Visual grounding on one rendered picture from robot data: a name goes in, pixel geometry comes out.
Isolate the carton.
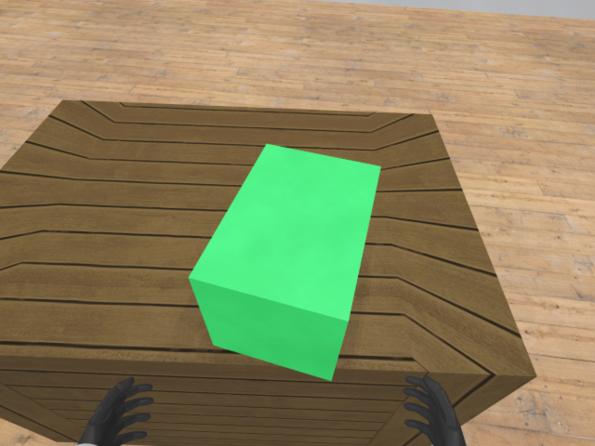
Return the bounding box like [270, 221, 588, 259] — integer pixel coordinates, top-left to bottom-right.
[189, 144, 381, 381]

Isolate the robot left hand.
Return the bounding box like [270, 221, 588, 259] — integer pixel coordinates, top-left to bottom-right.
[77, 377, 153, 446]

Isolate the pedestal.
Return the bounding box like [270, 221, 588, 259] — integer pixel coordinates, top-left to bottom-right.
[0, 99, 537, 446]

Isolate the robot right hand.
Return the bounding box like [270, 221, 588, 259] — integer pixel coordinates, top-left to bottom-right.
[403, 375, 467, 446]

